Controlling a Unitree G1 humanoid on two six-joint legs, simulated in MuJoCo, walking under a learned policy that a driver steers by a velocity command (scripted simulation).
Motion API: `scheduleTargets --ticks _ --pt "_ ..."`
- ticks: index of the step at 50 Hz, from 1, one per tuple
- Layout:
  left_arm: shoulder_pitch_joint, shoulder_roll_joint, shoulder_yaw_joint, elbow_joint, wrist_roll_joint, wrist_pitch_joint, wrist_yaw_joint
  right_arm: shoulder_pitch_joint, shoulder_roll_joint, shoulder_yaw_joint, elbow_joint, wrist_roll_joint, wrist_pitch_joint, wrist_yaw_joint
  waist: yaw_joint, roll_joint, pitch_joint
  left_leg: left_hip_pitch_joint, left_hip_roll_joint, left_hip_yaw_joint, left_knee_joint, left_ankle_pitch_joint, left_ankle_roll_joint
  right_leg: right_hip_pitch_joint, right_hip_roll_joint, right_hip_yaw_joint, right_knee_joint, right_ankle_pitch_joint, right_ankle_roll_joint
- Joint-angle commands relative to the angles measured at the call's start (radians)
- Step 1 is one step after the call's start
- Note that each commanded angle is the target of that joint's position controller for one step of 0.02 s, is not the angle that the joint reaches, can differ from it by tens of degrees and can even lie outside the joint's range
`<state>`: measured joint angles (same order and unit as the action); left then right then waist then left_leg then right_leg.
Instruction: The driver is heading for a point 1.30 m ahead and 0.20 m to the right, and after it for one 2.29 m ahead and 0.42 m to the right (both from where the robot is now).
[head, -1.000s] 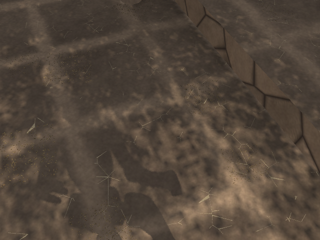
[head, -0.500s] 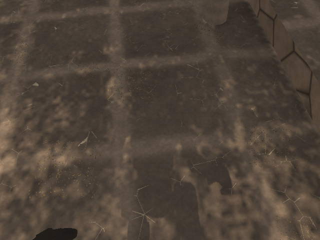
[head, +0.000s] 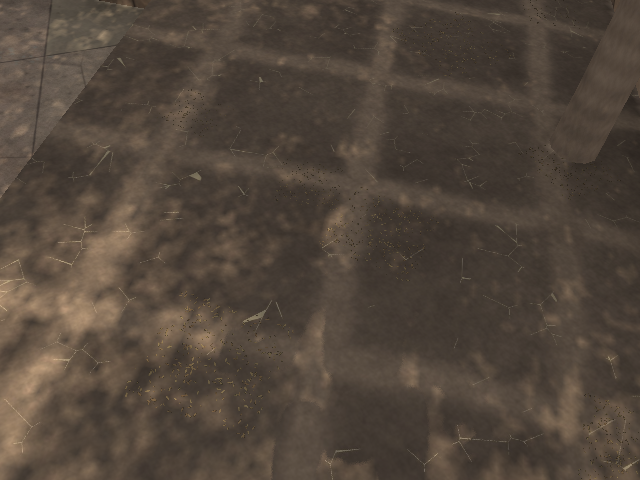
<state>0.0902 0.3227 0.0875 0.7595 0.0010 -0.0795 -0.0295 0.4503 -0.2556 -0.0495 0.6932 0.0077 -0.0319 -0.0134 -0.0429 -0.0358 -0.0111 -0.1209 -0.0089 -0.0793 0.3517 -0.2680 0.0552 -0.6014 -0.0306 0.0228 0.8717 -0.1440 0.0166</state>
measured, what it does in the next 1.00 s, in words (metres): walks ahead: right foot, then left foot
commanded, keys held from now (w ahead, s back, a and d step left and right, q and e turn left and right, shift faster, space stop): w+q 0.04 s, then w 0.82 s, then w+e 0.14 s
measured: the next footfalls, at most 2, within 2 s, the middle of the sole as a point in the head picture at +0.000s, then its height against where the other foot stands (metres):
right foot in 0.26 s outside the picture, level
left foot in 0.76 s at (218, 445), level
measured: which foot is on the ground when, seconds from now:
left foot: down 0.00-0.28, up 0.30-0.74, down 0.76-1.00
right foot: up 0.00-0.24, down 0.26-0.76, up 0.78-1.00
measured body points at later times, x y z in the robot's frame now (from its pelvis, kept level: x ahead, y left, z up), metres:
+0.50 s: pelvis +0.27 -0.04 -0.01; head +0.29 -0.04 +0.44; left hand +0.28 +0.24 -0.13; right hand +0.45 -0.28 -0.11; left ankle +0.30 +0.12 -0.68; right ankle +0.26 -0.14 -0.75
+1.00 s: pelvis +0.54 +0.06 +0.00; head +0.57 +0.07 +0.44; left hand +0.65 +0.34 -0.12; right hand +0.64 -0.21 -0.11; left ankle +0.54 +0.15 -0.75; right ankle +0.62 -0.10 -0.67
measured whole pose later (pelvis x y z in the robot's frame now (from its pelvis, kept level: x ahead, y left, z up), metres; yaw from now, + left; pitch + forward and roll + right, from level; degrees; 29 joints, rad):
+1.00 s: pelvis +0.54 +0.06 +0.00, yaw +5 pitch +1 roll +1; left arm 0.18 0.31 0.05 0.81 -0.02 -0.05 -0.01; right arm 0.32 -0.27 -0.05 0.77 -0.01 -0.09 0.02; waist -0.03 -0.05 0.03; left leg -0.17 -0.05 0.08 0.30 -0.16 0.06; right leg -0.63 -0.10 0.06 1.04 -0.22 0.00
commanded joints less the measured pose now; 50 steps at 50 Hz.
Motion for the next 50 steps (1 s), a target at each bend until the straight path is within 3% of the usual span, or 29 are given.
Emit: scheduleTargets --ticks 1,5,8,10,12,13,14,15,16,18,19,20,23,25,28,30,33,35,36,37,38,39,40,41,42,43,44,46,50 --pt "-0.162 0.038 0.001 -0.089 -0.002 -0.024 -0.006 -0.017 -0.189 -0.054 -0.064 0.003 -0.021 -0.02 -0.005 0.15 0.044 0.071 0.179 -0.202 -0.158 0.145 0.143 -0.11 0.02 0.01 -0.16 0.134 0.025" --pt "-0.242 0.021 -0.015 -0.111 -0.013 -0.029 -0.023 0.033 -0.189 -0.057 -0.026 0.013 -0.016 -0.022 -0.048 0.174 0.076 0.043 0.185 -0.187 -0.146 0.156 0.139 -0.029 0.03 0.001 -0.299 0.185 0.027" --pt "-0.248 0.04 -0.015 -0.121 -0.016 -0.038 -0.033 0.04 -0.191 -0.058 -0.002 0.018 -0.012 -0.02 -0.049 0.18 0.096 0.076 0.217 -0.216 -0.115 0.192 0.131 0.008 0.026 -0.001 -0.356 0.154 -0.001" --pt "-0.205 0.064 -0.007 -0.115 -0.015 -0.044 -0.032 0.027 -0.201 -0.063 0.007 0.016 -0.006 -0.02 -0.025 0.203 0.089 0.111 0.238 -0.227 -0.077 0.304 0.118 0.062 0.031 -0.015 -0.374 0.093 -0.03" --pt "-0.041 0.11 0.018 -0.072 -0.006 -0.047 -0.019 -0.001 -0.187 -0.056 0.005 0.011 -0.001 -0.019 0.061 0.198 -0.016 0.111 0.18 -0.17 0.114 0.629 0.083 0.297 0.07 -0.062 -0.417 0.083 -0.082" --pt "0.128 0.15 0.031 -0.042 0.004 -0.047 -0.013 -0.016 -0.157 -0.042 -0.01 0.0 -0.001 -0.019 0.138 0.163 -0.158 -0.015 0.135 -0.133 0.339 0.598 0.049 0.576 -0.023 0.024 -0.367 0.097 -0.142" --pt "0.295 0.238 0.055 -0.012 0.02 -0.04 -0.007 0.092 -0.078 -0.018 -0.026 0.006 -0.012 -0.016 0.137 -0.107 -0.35 -0.387 -0.011 -0.056 0.746 0.221 -0.036 0.987 -0.272 0.455 -0.389 -0.074 -0.3" --pt "0.324 0.179 0.037 0.017 -0.002 -0.039 -0.02 0.106 -0.082 -0.012 -0.018 0.022 -0.03 -0.015 0.133 -0.256 -0.373 -0.556 -0.075 -0.126 0.922 -0.297 -0.044 1.028 -0.356 0.769 -0.572 -0.25 -0.345" --pt "0.254 0.119 0.019 0.014 -0.017 -0.035 -0.014 0.005 -0.162 -0.032 -0.025 0.043 -0.038 -0.009 0.136 -0.158 -0.192 -0.647 -0.012 -0.131 0.996 -0.251 -0.036 0.895 -0.331 0.652 -0.595 -0.33 -0.3" --pt "0.15 0.07 0.001 0.002 -0.003 -0.021 -0.004 -0.143 -0.162 -0.03 -0.054 0.017 -0.05 -0.004 0.097 -0.021 -0.024 -0.614 0.078 -0.049 0.906 -0.107 -0.022 0.619 -0.252 0.414 -0.63 -0.176 -0.258" --pt "0.123 0.047 -0.008 -0.002 0.008 -0.023 -0.002 -0.149 -0.154 -0.035 -0.052 0.006 -0.048 -0.002 0.067 -0.027 0.0 -0.567 0.111 -0.043 0.852 -0.062 -0.021 0.537 -0.217 0.35 -0.655 -0.098 -0.247" --pt "0.11 0.041 -0.011 0.0 0.012 -0.025 -0.001 -0.131 -0.136 -0.032 -0.044 0.007 -0.043 0.002 0.047 -0.048 0.003 -0.524 0.123 -0.036 0.824 -0.041 -0.024 0.487 -0.198 0.313 -0.679 -0.052 -0.249" --pt "0.127 0.067 -0.007 0.022 -0.006 -0.036 0.006 -0.157 -0.088 -0.017 -0.054 0.001 -0.035 0.004 0.033 -0.049 0.032 -0.536 0.142 -0.001 0.708 -0.002 -0.049 0.427 -0.191 0.216 -0.735 0.079 -0.274" --pt "0.143 0.091 -0.002 0.031 -0.011 -0.034 0.012 -0.226 -0.077 -0.007 -0.076 -0.008 -0.041 0.005 0.049 -0.029 0.046 -0.55 0.147 0.017 0.579 0.106 -0.063 0.428 -0.176 0.154 -0.749 0.147 -0.268" --pt "0.182 0.109 -0.001 0.044 -0.021 -0.025 0.016 -0.339 -0.055 0.005 -0.099 -0.002 -0.054 0.02 0.09 -0.019 0.06 -0.483 0.113 0.058 0.354 0.285 -0.063 0.421 -0.132 0.063 -0.745 0.19 -0.228" --pt "0.237 0.125 -0.001 0.063 -0.027 -0.017 0.016 -0.404 -0.056 0.006 -0.115 0.007 -0.059 0.031 0.12 -0.017 0.065 -0.452 0.09 0.073 0.272 0.343 -0.063 0.454 -0.147 0.06 -0.737 0.176 -0.22" --pt "0.28 0.139 0.002 0.089 -0.032 0.001 0.019 -0.459 -0.079 -0.002 -0.142 0.012 -0.062 0.045 0.122 -0.022 0.079 -0.47 0.076 0.061 0.196 0.301 -0.034 0.569 -0.2 0.08 -0.693 0.205 -0.201" --pt "0.282 0.154 0.006 0.097 -0.03 0.015 0.024 -0.436 -0.104 -0.012 -0.142 0.009 -0.063 0.051 0.093 -0.033 0.058 -0.418 0.056 0.073 0.166 0.225 -0.007 0.632 -0.219 0.079 -0.626 0.326 -0.18" --pt "0.266 0.163 0.008 0.096 -0.03 0.021 0.026 -0.368 -0.125 -0.024 -0.126 0.006 -0.063 0.05 0.046 -0.04 0.016 -0.315 0.028 0.099 0.143 0.206 0.013 0.639 -0.204 0.057 -0.537 0.477 -0.165" --pt "0.261 0.148 0.001 0.093 -0.026 0.027 0.028 -0.227 -0.165 -0.047 -0.084 0.002 -0.061 0.043 -0.025 -0.027 -0.073 -0.116 0.005 0.122 0.128 0.213 0.042 0.599 -0.159 0.018 -0.365 0.584 -0.14" --pt "0.259 0.1 -0.021 0.069 -0.003 0.025 0.031 -0.047 -0.23 -0.069 -0.05 -0.006 -0.056 0.032 -0.097 0.044 -0.217 0.182 0.145 -0.023 0.174 0.244 0.1 0.419 -0.109 -0.019 -0.082 0.394 -0.103" --pt "0.387 -0.024 -0.06 0.048 -0.002 0.005 0.023 0.01 -0.324 -0.086 -0.033 -0.014 -0.052 0.033 -0.035 0.317 -0.356 0.521 0.39 -0.511 0.086 0.031 0.266 0.019 0.071 -0.036 0.3 -0.223 -0.035" --pt "0.34 0.061 -0.043 0.065 -0.019 -0.015 0.016 0.028 -0.223 -0.062 -0.035 -0.003 -0.051 0.035 -0.073 0.264 -0.38 0.526 0.396 -0.658 -0.018 -0.068 0.26 -0.1 0.054 0.096 0.417 -0.42 -0.044" --pt "0.243 0.119 -0.026 0.031 -0.043 -0.026 0.011 -0.045 -0.189 -0.046 -0.039 -0.004 -0.052 0.034 -0.066 0.206 -0.22 0.409 0.363 -0.507 -0.033 -0.037 0.216 -0.169 0.002 0.083 0.443 -0.355 -0.055" --pt "0.181 0.109 -0.029 0.016 -0.041 -0.03 0.013 -0.112 -0.173 -0.04 -0.046 -0.006 -0.052 0.033 -0.04 0.13 -0.133 0.269 0.321 -0.386 -0.047 0.075 0.196 -0.152 -0.044 0.055 0.402 -0.268 -0.055" --pt "0.152 0.1 -0.027 0.012 -0.023 -0.028 0.015 -0.161 -0.15 -0.033 -0.045 -0.011 -0.053 0.037 -0.011 0.093 -0.068 0.148 0.284 -0.301 -0.076 0.176 0.187 -0.12 -0.072 0.044 0.34 -0.215 -0.048" --pt "0.176 0.09 -0.024 0.02 -0.022 -0.016 0.014 -0.191 -0.129 -0.027 -0.047 -0.019 -0.059 0.037 0.026 0.116 -0.056 0.072 0.263 -0.238 -0.108 0.223 0.178 -0.056 -0.1 0.055 0.303 -0.175 -0.043" --pt "0.215 0.05 -0.03 0.04 -0.027 0.013 0.015 -0.21 -0.121 -0.029 -0.032 -0.014 -0.075 0.038 0.054 0.124 -0.041 -0.009 0.249 -0.156 -0.17 0.242 0.183 0.003 -0.107 0.052 0.263 -0.138 -0.026" --pt "0.124 0.031 -0.03 0.013 -0.022 0.034 0.02 -0.188 -0.15 -0.041 0.014 -0.025 -0.089 0.024 0.043 0.093 0.03 -0.032 0.251 -0.019 -0.238 0.27 0.174 -0.081 -0.1 0.091 0.114 0.027 0.001"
